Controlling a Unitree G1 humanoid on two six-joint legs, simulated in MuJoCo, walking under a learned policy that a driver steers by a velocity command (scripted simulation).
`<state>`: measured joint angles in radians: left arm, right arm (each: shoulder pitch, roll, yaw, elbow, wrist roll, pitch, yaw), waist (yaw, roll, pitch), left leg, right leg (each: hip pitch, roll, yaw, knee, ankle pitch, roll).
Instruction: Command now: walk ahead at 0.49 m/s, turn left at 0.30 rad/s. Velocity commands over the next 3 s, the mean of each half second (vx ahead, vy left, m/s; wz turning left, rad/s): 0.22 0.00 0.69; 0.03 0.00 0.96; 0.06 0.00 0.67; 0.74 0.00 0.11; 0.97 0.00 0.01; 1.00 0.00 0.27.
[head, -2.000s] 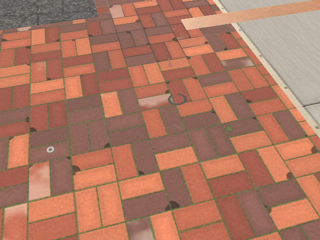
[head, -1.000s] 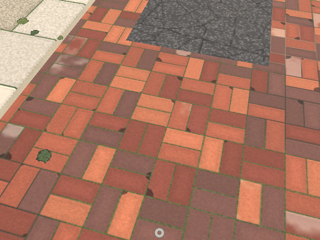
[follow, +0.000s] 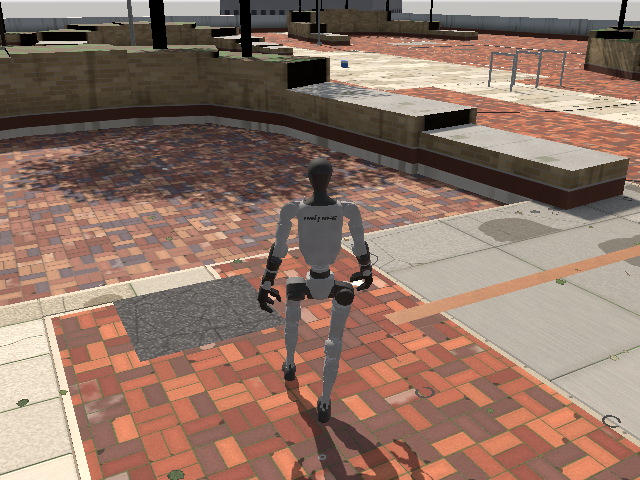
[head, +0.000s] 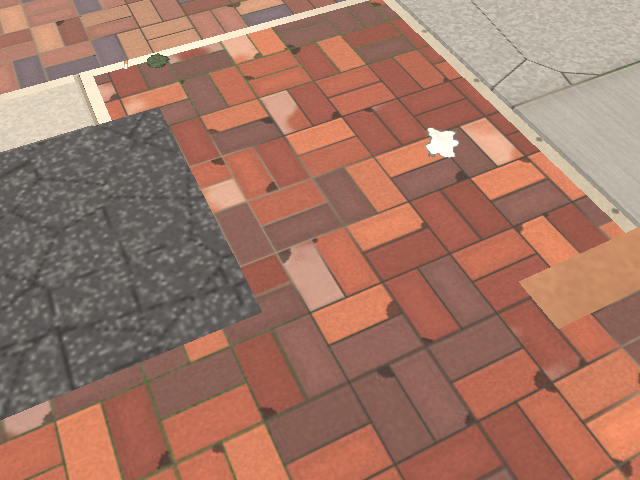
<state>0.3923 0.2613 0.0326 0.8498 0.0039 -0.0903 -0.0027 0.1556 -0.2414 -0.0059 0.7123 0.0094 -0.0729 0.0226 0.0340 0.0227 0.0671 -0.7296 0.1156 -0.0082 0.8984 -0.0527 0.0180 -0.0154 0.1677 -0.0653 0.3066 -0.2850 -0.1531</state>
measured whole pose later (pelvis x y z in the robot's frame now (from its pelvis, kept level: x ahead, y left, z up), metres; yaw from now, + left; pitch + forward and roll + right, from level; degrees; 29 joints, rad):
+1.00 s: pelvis +0.34 -0.01 +0.01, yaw +52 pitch +1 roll -1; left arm 0.09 0.24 0.05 0.66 0.03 0.02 0.05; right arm 0.24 -0.33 -0.09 0.57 0.03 0.07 -0.02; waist -0.01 0.04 0.07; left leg -0.60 0.09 -0.04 1.12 -0.33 -0.13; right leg -0.25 -0.02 -0.13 0.41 -0.19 -0.03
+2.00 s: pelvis +0.44 +0.25 +0.00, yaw +73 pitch +3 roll +0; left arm 0.54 0.24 0.03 0.85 0.01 -0.09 -0.02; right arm 0.16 -0.29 -0.03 0.69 -0.05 -0.03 0.07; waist 0.06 0.06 -0.04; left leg -0.74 0.07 0.01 0.94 -0.06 0.03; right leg 0.05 0.05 -0.05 0.21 -0.32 -0.05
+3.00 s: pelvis +0.71 +1.16 -0.01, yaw +82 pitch +1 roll -2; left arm 0.49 0.24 0.03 0.99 0.01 -0.14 -0.01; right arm 0.04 -0.27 0.00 0.77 -0.02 -0.05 0.07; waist 0.05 0.02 0.04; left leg -0.78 0.06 0.09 0.74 0.14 0.13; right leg 0.23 0.08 -0.23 0.10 -0.35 -0.04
